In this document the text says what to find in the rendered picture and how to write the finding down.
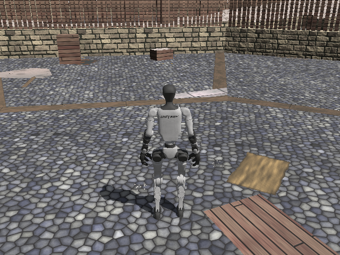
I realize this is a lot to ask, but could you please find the right robot upper arm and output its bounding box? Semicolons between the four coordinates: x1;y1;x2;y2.
181;107;194;137

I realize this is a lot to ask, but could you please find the right robot foot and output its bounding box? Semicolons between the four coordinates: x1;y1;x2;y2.
176;204;184;218

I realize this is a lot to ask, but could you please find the robot right hand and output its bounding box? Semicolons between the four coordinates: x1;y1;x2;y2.
188;152;200;166

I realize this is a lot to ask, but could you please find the robot left forearm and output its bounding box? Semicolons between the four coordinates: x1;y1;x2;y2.
141;129;151;154

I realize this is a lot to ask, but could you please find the left robot shin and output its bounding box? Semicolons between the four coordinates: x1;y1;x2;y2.
154;176;161;212

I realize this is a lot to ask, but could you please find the left robot upper arm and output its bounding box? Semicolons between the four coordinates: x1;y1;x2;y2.
145;107;158;137

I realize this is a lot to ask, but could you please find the robot right forearm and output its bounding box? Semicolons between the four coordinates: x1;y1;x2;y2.
189;129;199;154

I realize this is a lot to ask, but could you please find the robot left hand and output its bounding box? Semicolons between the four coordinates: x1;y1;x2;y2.
140;152;152;166

